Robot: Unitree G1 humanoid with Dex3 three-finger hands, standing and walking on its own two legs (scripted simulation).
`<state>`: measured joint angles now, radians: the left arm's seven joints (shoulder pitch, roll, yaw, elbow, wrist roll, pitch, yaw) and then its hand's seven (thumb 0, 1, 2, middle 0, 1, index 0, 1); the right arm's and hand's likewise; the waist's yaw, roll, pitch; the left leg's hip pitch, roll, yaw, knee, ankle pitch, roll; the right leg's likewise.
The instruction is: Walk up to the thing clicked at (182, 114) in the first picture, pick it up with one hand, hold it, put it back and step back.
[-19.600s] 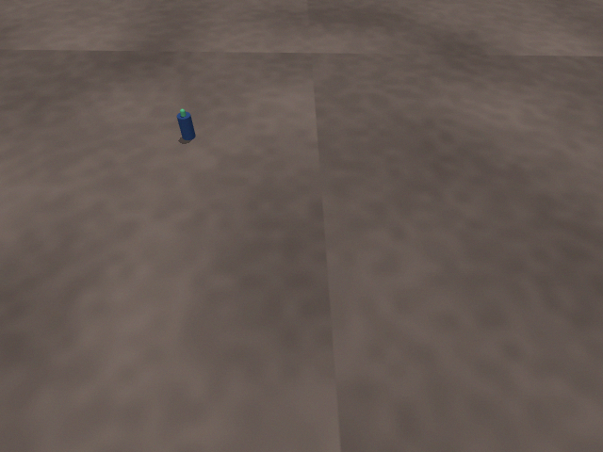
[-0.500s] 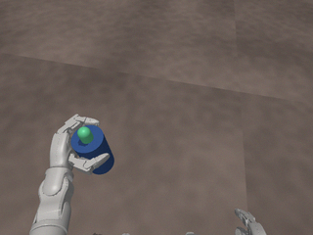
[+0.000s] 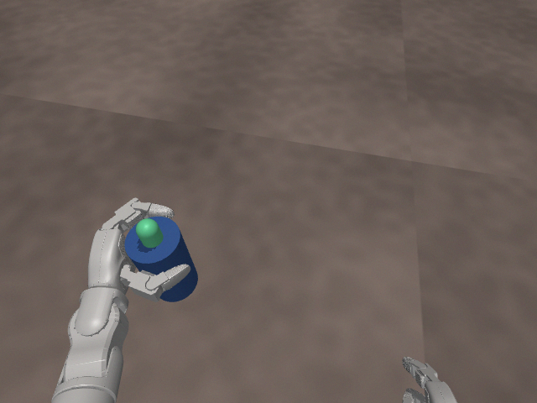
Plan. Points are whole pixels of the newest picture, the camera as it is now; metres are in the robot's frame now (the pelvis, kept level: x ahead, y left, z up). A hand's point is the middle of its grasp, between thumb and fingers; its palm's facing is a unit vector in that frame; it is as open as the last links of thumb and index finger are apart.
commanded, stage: hold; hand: left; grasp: from the side
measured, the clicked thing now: (162, 256) +0.33 +0.16 +0.04
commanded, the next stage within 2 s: crouch in 1.72 s
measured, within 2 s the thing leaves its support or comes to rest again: neither
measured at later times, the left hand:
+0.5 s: hand (158, 249) +0.33 +0.16 +0.05, palm faces +0.05 -1.00 +0.00, open 10.2 cm
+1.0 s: hand (155, 252) +0.32 +0.17 +0.05, palm faces +0.06 -1.00 +0.00, open 10.2 cm
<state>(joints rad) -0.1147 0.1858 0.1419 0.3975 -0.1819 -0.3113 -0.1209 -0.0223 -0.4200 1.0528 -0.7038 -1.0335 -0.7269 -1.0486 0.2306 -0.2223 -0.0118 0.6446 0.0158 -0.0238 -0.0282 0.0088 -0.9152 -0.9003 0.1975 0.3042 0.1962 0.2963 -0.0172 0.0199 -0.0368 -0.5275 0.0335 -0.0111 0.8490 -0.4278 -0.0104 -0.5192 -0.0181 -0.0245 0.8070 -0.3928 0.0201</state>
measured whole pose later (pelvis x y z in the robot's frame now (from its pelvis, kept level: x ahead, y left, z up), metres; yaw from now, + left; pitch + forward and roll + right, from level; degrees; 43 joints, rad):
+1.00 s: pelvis +0.00 +0.00 +0.00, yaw +0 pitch +6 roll -1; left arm -0.12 0.18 0.15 0.43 -0.18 -0.34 -0.11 -0.02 -0.42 1.05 -0.70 -1.04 -0.72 -1.06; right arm 0.23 -0.22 -0.01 0.65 0.01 -0.02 -0.02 0.01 -0.91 -0.90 0.20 0.30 0.20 0.30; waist -0.02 0.02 -0.04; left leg -0.53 0.03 -0.01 0.85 -0.43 -0.01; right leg -0.52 -0.02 -0.02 0.81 -0.39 0.02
